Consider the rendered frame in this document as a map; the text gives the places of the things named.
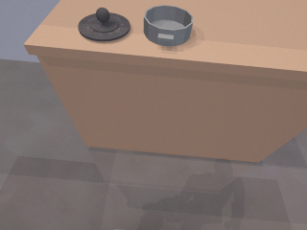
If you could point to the knob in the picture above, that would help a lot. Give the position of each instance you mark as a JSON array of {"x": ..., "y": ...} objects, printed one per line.
[{"x": 102, "y": 15}]

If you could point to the pot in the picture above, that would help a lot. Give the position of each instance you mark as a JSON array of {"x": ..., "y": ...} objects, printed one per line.
[{"x": 167, "y": 25}]

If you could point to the lid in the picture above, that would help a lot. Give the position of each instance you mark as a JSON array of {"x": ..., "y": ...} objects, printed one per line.
[{"x": 116, "y": 27}]

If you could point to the table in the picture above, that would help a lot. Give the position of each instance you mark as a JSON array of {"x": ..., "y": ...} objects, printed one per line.
[{"x": 235, "y": 90}]

